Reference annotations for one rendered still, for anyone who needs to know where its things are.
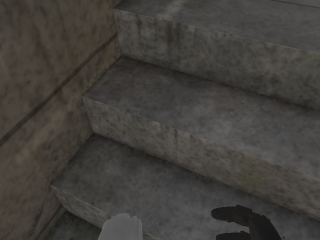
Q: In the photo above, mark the right robot hand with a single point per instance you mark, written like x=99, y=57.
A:
x=260, y=227

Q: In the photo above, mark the left robot thigh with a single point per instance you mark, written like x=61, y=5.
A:
x=122, y=227

